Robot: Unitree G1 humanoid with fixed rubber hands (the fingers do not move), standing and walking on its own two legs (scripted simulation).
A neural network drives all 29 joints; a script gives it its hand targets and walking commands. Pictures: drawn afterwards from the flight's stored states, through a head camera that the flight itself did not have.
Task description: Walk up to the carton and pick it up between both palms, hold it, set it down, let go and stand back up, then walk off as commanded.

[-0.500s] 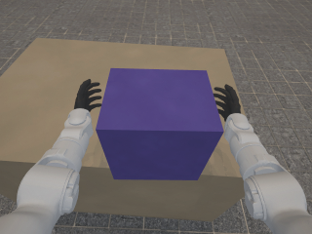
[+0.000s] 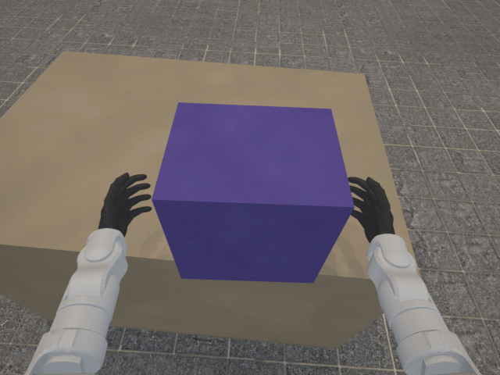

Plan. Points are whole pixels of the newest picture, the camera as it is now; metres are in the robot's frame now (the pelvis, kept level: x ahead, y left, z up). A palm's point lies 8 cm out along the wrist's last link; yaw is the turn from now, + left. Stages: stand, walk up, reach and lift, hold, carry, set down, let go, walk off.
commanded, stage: set down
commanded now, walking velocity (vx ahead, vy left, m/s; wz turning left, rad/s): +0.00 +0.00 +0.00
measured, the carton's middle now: (250, 199) +0.42 +0.00 +0.02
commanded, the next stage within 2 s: none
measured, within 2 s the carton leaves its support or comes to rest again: neither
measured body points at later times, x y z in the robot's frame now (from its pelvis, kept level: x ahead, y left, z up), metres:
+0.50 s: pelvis -0.01 +0.00 +0.00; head -0.02 +0.01 +0.45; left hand +0.28 +0.23 +0.02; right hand +0.28 -0.22 +0.03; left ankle +0.01 +0.13 -0.74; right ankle +0.01 -0.08 -0.74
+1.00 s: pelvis -0.01 +0.00 +0.00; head -0.04 +0.01 +0.45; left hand +0.20 +0.23 +0.01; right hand +0.19 -0.22 +0.01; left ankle +0.01 +0.13 -0.74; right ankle +0.01 -0.08 -0.74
